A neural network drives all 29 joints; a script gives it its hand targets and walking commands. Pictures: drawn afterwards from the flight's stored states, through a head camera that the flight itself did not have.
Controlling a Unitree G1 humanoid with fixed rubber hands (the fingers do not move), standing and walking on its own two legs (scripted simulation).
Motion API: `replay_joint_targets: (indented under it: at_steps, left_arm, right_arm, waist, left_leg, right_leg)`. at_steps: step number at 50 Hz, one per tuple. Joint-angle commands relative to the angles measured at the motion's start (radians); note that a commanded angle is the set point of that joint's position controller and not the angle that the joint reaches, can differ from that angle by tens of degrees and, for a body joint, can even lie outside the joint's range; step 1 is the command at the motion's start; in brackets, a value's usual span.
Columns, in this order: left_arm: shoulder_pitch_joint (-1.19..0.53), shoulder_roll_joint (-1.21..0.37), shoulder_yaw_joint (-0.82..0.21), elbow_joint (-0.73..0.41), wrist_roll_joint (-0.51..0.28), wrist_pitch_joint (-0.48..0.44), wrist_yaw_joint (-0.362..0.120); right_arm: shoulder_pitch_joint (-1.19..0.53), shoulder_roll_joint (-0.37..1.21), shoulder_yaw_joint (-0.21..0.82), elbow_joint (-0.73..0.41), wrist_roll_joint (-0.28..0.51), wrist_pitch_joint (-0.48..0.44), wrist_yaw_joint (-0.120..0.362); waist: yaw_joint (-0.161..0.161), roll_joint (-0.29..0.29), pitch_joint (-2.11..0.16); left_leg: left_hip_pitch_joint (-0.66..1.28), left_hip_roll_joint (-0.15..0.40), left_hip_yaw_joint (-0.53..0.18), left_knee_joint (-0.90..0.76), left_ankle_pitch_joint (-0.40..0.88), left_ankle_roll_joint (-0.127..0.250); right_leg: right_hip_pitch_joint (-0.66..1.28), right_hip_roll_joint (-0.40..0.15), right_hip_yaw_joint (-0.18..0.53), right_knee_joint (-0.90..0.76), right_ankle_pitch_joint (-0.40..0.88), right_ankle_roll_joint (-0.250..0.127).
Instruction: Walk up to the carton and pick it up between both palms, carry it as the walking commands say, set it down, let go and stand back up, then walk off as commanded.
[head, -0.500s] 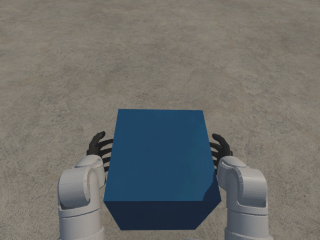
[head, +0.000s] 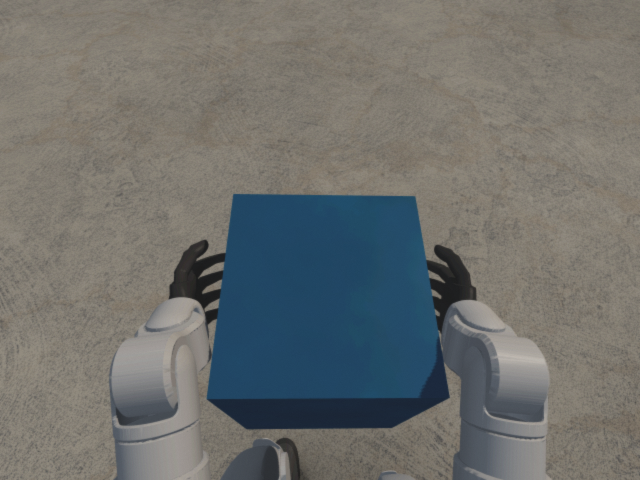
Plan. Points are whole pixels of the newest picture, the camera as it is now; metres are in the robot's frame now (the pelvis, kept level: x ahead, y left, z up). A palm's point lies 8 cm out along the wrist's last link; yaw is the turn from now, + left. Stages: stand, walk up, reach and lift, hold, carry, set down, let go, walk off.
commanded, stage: carry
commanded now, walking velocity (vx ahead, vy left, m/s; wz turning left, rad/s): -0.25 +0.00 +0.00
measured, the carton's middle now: (322, 325) +0.31 +0.01 +0.02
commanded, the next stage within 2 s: none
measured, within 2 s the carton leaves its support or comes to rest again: neither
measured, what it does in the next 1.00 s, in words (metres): walks backwards: left foot, then right foot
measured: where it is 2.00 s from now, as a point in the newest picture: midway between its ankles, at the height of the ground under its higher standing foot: outside the picture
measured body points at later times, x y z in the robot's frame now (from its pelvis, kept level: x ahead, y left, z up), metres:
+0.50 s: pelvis -0.16 +0.01 +0.01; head -0.13 +0.00 +0.46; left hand +0.14 +0.15 +0.09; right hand +0.13 -0.14 +0.07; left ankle +0.01 +0.12 -0.70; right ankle -0.14 -0.12 -0.71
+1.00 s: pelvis -0.24 +0.04 +0.01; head -0.23 +0.04 +0.46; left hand +0.05 +0.18 +0.09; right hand +0.04 -0.11 +0.08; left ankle -0.15 +0.13 -0.70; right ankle -0.20 -0.11 -0.70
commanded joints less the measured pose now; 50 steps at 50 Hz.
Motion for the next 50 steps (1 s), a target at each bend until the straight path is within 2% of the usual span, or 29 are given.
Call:
replay_joint_targets:
  at_steps: [1, 2, 3, 6, 9, 10, 11, 12, 13, 15, 18, 20, 21, 23, 24, 25, 26, 28, 30, 33, 34, 35, 36, 37, 40, 42, 46, 48, 50]
  left_arm:
    - [-0.547, -0.907, -0.773, -0.070, -0.440, 0.000, -0.275]
    - [-0.551, -0.944, -0.784, -0.077, -0.447, -0.013, -0.275]
    - [-0.540, -0.957, -0.780, -0.086, -0.451, -0.020, -0.281]
    - [-0.583, -0.966, -0.787, -0.100, -0.427, -0.011, -0.274]
    - [-0.609, -0.911, -0.800, -0.133, -0.428, 0.005, -0.261]
    - [-0.607, -0.910, -0.789, -0.106, -0.429, 0.013, -0.264]
    - [-0.624, -0.909, -0.780, -0.103, -0.423, 0.015, -0.256]
    - [-0.649, -0.916, -0.786, -0.089, -0.433, 0.023, -0.263]
    - [-0.601, -0.902, -0.780, -0.063, -0.415, 0.026, -0.260]
    - [-0.616, -0.918, -0.796, -0.030, -0.431, 0.029, -0.271]
    - [-0.604, -0.948, -0.786, 0.012, -0.439, 0.036, -0.275]
    - [-0.661, -0.935, -0.781, -0.038, -0.459, 0.035, -0.274]
    - [-0.613, -0.942, -0.770, 0.006, -0.447, 0.044, -0.275]
    - [-0.589, -0.927, -0.757, -0.006, -0.438, 0.033, -0.275]
    - [-0.576, -0.922, -0.751, 0.001, -0.431, 0.026, -0.275]
    - [-0.527, -0.927, -0.738, 0.005, -0.414, 0.014, -0.277]
    - [-0.567, -0.962, -0.751, -0.042, -0.421, -0.013, -0.278]
    - [-0.628, -0.956, -0.769, -0.116, -0.440, -0.015, -0.280]
    - [-0.625, -0.954, -0.770, -0.096, -0.431, 0.000, -0.274]
    - [-0.556, -0.931, -0.734, 0.003, -0.400, 0.025, -0.268]
    - [-0.578, -0.922, -0.744, -0.021, -0.411, 0.021, -0.269]
    - [-0.595, -0.914, -0.740, -0.016, -0.411, 0.025, -0.266]
    - [-0.607, -0.919, -0.751, -0.038, -0.415, 0.031, -0.266]
    - [-0.584, -0.933, -0.749, 0.005, -0.416, 0.037, -0.269]
    - [-0.628, -0.954, -0.793, -0.006, -0.430, 0.039, -0.267]
    - [-0.672, -0.966, -0.814, -0.031, -0.447, 0.029, -0.265]
    - [-0.627, -0.959, -0.798, -0.023, -0.441, 0.033, -0.260]
    - [-0.601, -0.964, -0.780, -0.008, -0.435, 0.014, -0.262]
    - [-0.596, -0.924, -0.780, -0.057, -0.430, -0.002, -0.261]
  right_arm:
    - [-0.526, 0.897, 0.715, -0.187, 0.383, -0.001, 0.251]
    - [-0.545, 0.904, 0.723, -0.221, 0.385, -0.001, 0.252]
    - [-0.574, 0.915, 0.749, -0.255, 0.407, -0.006, 0.255]
    - [-0.594, 0.955, 0.737, -0.186, 0.441, 0.001, 0.270]
    - [-0.566, 0.928, 0.714, -0.159, 0.449, 0.023, 0.282]
    - [-0.568, 0.919, 0.704, -0.142, 0.438, 0.027, 0.280]
    - [-0.583, 0.908, 0.697, -0.142, 0.440, 0.033, 0.284]
    - [-0.583, 0.916, 0.687, -0.116, 0.426, 0.034, 0.284]
    - [-0.545, 0.909, 0.685, -0.093, 0.426, 0.039, 0.290]
    - [-0.565, 0.891, 0.665, -0.068, 0.405, 0.040, 0.289]
    - [-0.511, 0.904, 0.638, -0.011, 0.376, 0.048, 0.295]
    - [-0.560, 0.914, 0.649, -0.041, 0.387, 0.044, 0.285]
    - [-0.511, 0.909, 0.645, -0.017, 0.371, 0.048, 0.281]
    - [-0.529, 0.893, 0.670, -0.060, 0.381, 0.035, 0.267]
    - [-0.513, 0.912, 0.683, -0.059, 0.379, 0.033, 0.263]
    - [-0.535, 0.922, 0.715, -0.105, 0.394, 0.026, 0.260]
    - [-0.667, 0.939, 0.765, -0.244, 0.432, 0.009, 0.263]
    - [-0.644, 0.967, 0.759, -0.190, 0.453, 0.009, 0.271]
    - [-0.656, 0.962, 0.766, -0.198, 0.470, 0.018, 0.275]
    - [-0.590, 0.924, 0.709, -0.089, 0.440, 0.040, 0.274]
    - [-0.658, 0.900, 0.723, -0.155, 0.452, 0.033, 0.270]
    - [-0.643, 0.909, 0.713, -0.127, 0.445, 0.041, 0.273]
    - [-0.627, 0.901, 0.701, -0.129, 0.431, 0.043, 0.271]
    - [-0.653, 0.889, 0.700, -0.145, 0.430, 0.042, 0.274]
    - [-0.555, 0.916, 0.645, -0.036, 0.408, 0.057, 0.289]
    - [-0.591, 0.927, 0.648, -0.066, 0.418, 0.045, 0.297]
    - [-0.599, 0.908, 0.641, -0.094, 0.410, 0.032, 0.280]
    - [-0.541, 0.912, 0.640, -0.050, 0.383, 0.017, 0.266]
    - [-0.579, 0.918, 0.696, -0.154, 0.421, 0.008, 0.264]
  waist:
    - [0.035, -0.199, -0.701]
    - [0.036, -0.398, -0.703]
    - [0.035, -0.450, -0.609]
    - [0.022, -0.239, -0.508]
    - [-0.002, -0.212, -0.556]
    - [-0.002, -0.169, -0.566]
    - [0.004, 0.069, -0.559]
    - [0.006, 0.245, -0.533]
    - [0.009, 0.230, -0.545]
    - [0.019, 0.187, -0.456]
    - [0.041, 0.238, -0.486]
    - [0.031, 0.151, -0.554]
    - [0.036, 0.187, -0.609]
    - [0.040, 0.029, -0.661]
    - [0.033, -0.205, -0.661]
    - [0.024, -0.385, -0.648]
    - [0.032, -0.401, -0.576]
    - [0.030, -0.231, -0.523]
    - [0.013, -0.262, -0.490]
    - [0.015, -0.269, -0.475]
    - [0.009, -0.238, -0.520]
    - [0.003, -0.126, -0.508]
    - [0.006, 0.100, -0.522]
    - [0.009, 0.170, -0.498]
    - [0.019, 0.166, -0.463]
    - [0.021, 0.176, -0.474]
    - [0.027, 0.120, -0.600]
    - [0.030, 0.040, -0.682]
    - [0.013, -0.102, -0.680]
  left_leg:
    - [0.231, 0.069, -0.149, 0.003, -0.058, -0.077]
    - [0.199, -0.021, -0.093, 0.137, -0.415, -0.102]
    - [0.182, -0.029, -0.133, 0.311, -0.424, -0.093]
    - [0.259, -0.008, -0.155, 0.401, -0.327, -0.082]
    - [0.376, 0.019, -0.130, 0.040, -0.263, -0.065]
    - [0.423, 0.039, -0.154, -0.069, -0.201, -0.062]
    - [0.455, 0.187, -0.362, -0.206, -0.137, -0.035]
    - [0.440, 0.387, -0.588, -0.293, -0.065, 0.055]
    - [0.349, 0.397, -0.528, -0.334, -0.201, 0.108]
    - [0.157, 0.316, -0.451, -0.439, -0.575, 0.059]
    - [0.127, 0.220, -0.283, -0.466, -0.519, -0.019]
    - [0.261, 0.228, -0.286, -0.385, -0.420, 0.013]
    - [0.339, 0.208, -0.273, -0.337, -0.392, 0.011]
    - [0.309, 0.109, -0.181, -0.209, -0.311, -0.075]
    - [0.189, 0.023, -0.122, -0.070, -0.301, -0.116]
    - [0.102, -0.008, -0.099, 0.048, -0.374, -0.127]
    - [0.125, -0.016, -0.120, 0.192, -0.347, -0.117]
    - [0.171, -0.029, -0.099, 0.332, -0.282, -0.107]
    - [0.263, -0.013, -0.093, 0.315, -0.284, -0.107]
    - [0.325, -0.031, -0.044, 0.038, -0.266, -0.090]
    - [0.380, -0.009, -0.088, -0.080, -0.280, -0.085]
    - [0.431, 0.070, -0.188, -0.184, -0.273, -0.066]
    - [0.475, 0.303, -0.501, -0.292, -0.161, -0.006]
    - [0.441, 0.367, -0.521, -0.299, -0.091, 0.057]
    - [0.298, 0.281, -0.409, -0.357, -0.377, 0.041]
    - [0.317, 0.234, -0.350, -0.364, -0.420, 0.022]
    - [0.448, 0.213, -0.297, -0.242, -0.093, 0.042]
    - [0.446, 0.163, -0.236, -0.135, 0.098, 0.000]
    - [0.403, 0.083, -0.166, -0.130, -0.115, -0.051]
  right_leg:
    - [0.350, -0.267, 0.302, -0.356, 0.246, -0.136]
    - [0.241, -0.382, 0.369, -0.352, 0.245, -0.226]
    - [0.116, -0.387, 0.321, -0.365, 0.301, -0.249]
    - [-0.049, -0.287, 0.186, -0.398, 0.134, -0.180]
    - [0.004, -0.217, 0.107, -0.221, 0.441, -0.111]
    - [-0.008, -0.182, 0.076, -0.149, 0.385, -0.094]
    - [-0.077, -0.073, 0.012, 0.007, 0.116, -0.064]
    - [-0.151, 0.024, -0.040, 0.154, -0.192, -0.039]
    - [-0.049, -0.017, -0.042, 0.258, -0.175, -0.036]
    - [0.035, 0.006, -0.101, 0.328, -0.065, -0.034]
    - [0.185, 0.004, -0.156, 0.208, -0.014, -0.032]
    - [0.217, 0.007, -0.155, -0.008, -0.007, -0.040]
    - [0.245, 0.011, -0.137, -0.156, 0.009, -0.054]
    - [0.375, -0.070, 0.018, -0.439, -0.028, -0.094]
    - [0.419, -0.241, 0.281, -0.495, -0.075, -0.137]
    - [0.367, -0.371, 0.395, -0.459, 0.002, -0.172]
    - [0.198, -0.380, 0.322, -0.417, 0.058, -0.241]
    - [0.072, -0.318, 0.258, -0.467, -0.061, -0.213]
    - [-0.035, -0.255, 0.139, -0.459, -0.079, -0.154]
    - [0.025, -0.216, 0.109, -0.363, 0.150, -0.142]
    - [0.047, -0.191, 0.089, -0.269, 0.143, -0.128]
    - [-0.002, -0.147, 0.050, -0.177, 0.108, -0.092]
    - [-0.072, -0.056, -0.005, -0.041, -0.027, -0.040]
    - [-0.058, -0.039, -0.009, -0.033, -0.137, -0.029]
    - [0.042, -0.022, -0.076, 0.053, -0.015, -0.039]
    - [0.073, -0.012, -0.099, 0.003, 0.007, -0.046]
    - [0.170, 0.017, -0.114, -0.194, 0.078, -0.058]
    - [0.294, -0.062, -0.008, -0.335, 0.237, -0.078]
    - [0.250, -0.149, 0.108, -0.289, 0.214, -0.105]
